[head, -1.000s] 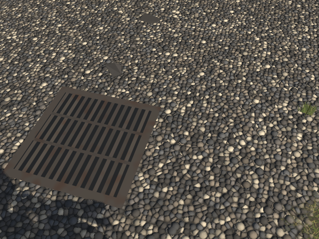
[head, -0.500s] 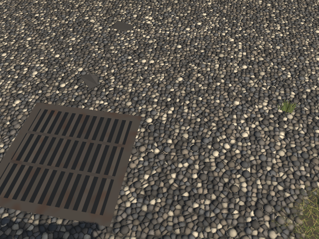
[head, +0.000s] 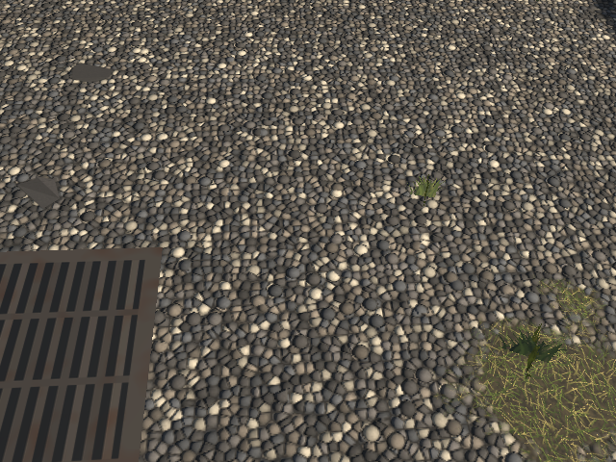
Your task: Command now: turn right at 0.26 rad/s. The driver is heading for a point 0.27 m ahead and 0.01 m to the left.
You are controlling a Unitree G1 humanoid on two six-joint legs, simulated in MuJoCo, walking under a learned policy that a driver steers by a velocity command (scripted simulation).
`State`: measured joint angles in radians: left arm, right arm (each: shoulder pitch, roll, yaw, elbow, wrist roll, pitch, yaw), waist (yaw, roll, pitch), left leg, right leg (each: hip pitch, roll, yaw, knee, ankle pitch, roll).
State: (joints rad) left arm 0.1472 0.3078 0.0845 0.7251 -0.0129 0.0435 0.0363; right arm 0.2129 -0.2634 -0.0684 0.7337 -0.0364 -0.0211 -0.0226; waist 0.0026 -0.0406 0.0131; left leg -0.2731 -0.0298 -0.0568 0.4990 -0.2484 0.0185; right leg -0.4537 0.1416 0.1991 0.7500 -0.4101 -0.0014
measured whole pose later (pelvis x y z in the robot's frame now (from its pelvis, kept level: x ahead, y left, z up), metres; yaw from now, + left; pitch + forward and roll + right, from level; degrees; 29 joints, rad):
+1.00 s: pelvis +0.07 +0.02 +0.01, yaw -2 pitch +0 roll -1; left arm 0.19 0.29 0.06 0.90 -0.01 -0.02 0.02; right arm 0.32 -0.23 -0.03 0.92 -0.01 -0.07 0.00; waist -0.02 -0.03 0.03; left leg -0.12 -0.03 0.03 0.37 -0.25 0.06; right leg -0.42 -0.02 0.02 0.91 -0.35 0.03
